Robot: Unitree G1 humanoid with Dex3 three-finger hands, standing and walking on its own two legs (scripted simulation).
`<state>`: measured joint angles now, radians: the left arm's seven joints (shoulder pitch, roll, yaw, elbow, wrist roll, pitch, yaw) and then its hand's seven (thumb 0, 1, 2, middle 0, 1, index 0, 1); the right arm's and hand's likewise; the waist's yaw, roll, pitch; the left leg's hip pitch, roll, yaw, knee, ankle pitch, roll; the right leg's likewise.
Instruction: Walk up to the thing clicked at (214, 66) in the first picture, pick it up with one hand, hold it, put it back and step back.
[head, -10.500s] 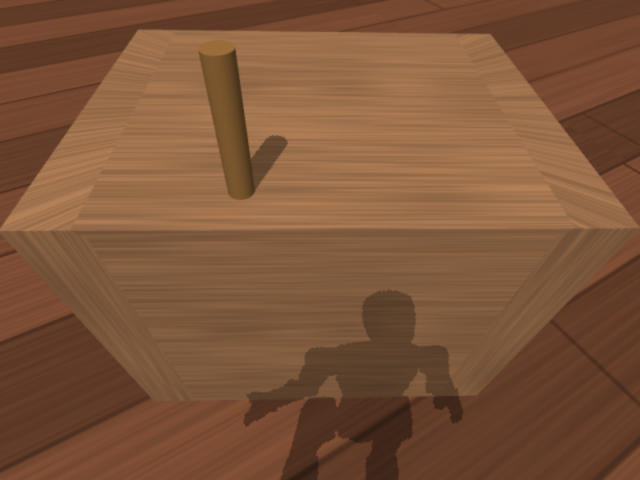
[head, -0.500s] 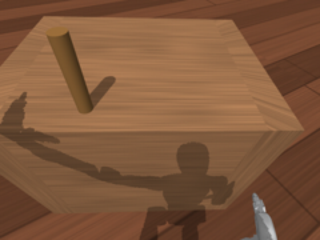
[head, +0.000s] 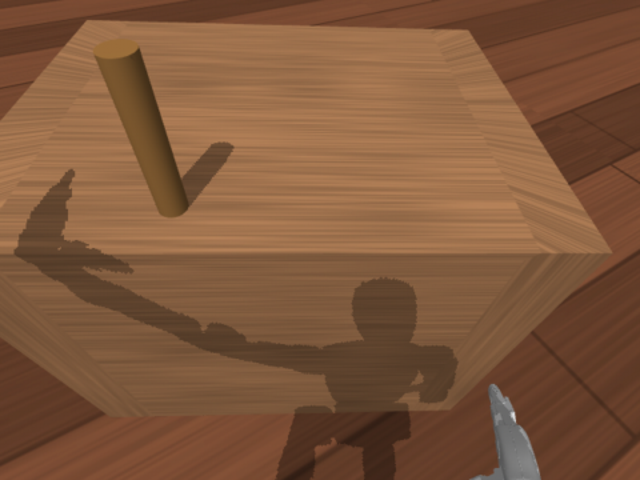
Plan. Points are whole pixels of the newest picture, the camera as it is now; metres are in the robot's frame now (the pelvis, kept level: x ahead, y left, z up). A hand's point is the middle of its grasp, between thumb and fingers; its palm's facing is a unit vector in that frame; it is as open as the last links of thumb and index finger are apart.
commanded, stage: approach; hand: left
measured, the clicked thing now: (150, 142) +0.50 +0.20 +0.16
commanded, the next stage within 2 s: close in in 0.06 s
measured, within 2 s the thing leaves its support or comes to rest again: neither
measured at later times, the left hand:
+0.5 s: hand (128, 198) +0.45 +0.24 +0.10, palm faces +0.12 -0.99 +0.01, open 17.5 cm
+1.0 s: hand (160, 202) +0.45 +0.20 +0.10, palm faces +0.15 -0.99 +0.03, open 17.6 cm
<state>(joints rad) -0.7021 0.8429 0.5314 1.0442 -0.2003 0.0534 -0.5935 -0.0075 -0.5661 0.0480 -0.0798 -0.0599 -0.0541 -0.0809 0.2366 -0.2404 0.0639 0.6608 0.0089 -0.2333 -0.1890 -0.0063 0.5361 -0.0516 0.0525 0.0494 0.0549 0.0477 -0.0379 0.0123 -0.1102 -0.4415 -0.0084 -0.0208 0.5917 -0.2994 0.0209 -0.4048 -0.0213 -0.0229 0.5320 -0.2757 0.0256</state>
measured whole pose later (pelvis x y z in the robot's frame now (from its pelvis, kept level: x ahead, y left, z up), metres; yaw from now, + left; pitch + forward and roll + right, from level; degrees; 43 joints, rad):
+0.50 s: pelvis +0.01 +0.00 -0.02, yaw -3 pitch +12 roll -2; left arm -0.61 0.51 0.45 0.87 -0.18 -0.17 -0.25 -0.01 -0.54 0.02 -0.05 -0.04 -0.06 -0.03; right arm 0.28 -0.24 -0.01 0.46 0.01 -0.13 -0.05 -0.01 0.53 -0.05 0.05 0.05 0.05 0.05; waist -0.10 0.02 -0.12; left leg -0.59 0.03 0.01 0.77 -0.40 0.01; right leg -0.56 0.02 0.01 0.69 -0.35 0.02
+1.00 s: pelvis -0.01 -0.01 -0.03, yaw -2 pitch +11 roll -1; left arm -0.66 0.41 0.37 0.82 -0.17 -0.12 -0.11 -0.01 -0.56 0.03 -0.06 -0.01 -0.05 0.00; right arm 0.35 -0.25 -0.06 0.31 0.02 -0.08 -0.02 -0.01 0.53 -0.06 0.05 0.05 0.05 0.05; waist -0.09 0.01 -0.10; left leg -0.61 0.02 0.00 0.83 -0.41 0.00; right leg -0.60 0.01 0.00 0.79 -0.38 0.01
